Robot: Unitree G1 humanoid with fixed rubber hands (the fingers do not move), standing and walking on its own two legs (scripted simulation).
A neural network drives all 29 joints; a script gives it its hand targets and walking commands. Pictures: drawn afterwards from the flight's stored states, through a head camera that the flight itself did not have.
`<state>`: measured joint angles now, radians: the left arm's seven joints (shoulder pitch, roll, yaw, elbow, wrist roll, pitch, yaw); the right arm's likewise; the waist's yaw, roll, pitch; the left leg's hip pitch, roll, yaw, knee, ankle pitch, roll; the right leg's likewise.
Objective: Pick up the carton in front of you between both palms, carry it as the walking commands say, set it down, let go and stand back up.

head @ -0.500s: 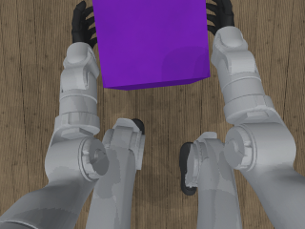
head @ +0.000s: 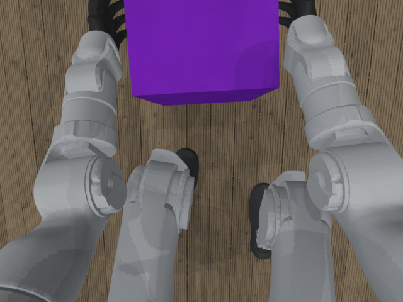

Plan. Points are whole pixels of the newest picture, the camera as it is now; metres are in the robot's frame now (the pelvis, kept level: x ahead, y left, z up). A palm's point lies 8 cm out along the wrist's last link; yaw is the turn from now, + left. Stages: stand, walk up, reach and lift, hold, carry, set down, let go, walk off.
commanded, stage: set down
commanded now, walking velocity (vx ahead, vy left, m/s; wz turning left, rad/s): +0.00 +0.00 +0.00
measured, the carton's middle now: (203, 44) +0.51 +0.11 -0.23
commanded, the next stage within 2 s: none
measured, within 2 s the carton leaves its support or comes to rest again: rests again in 0.78 s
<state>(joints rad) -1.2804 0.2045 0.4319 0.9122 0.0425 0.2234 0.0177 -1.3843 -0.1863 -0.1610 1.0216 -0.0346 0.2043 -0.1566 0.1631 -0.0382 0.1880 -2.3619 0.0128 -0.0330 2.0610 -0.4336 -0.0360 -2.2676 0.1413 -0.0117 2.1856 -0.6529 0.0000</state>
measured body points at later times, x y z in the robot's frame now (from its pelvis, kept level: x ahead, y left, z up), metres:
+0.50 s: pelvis +0.00 +0.00 +0.00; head +0.36 +0.01 +0.26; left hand +0.49 +0.27 -0.17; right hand +0.56 -0.03 -0.19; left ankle +0.14 +0.13 -0.35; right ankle +0.08 -0.10 -0.35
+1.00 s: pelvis -0.01 +0.01 -0.01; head +0.37 +0.02 +0.23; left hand +0.47 +0.29 -0.21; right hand +0.56 -0.09 -0.21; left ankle +0.14 +0.13 -0.35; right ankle +0.08 -0.10 -0.35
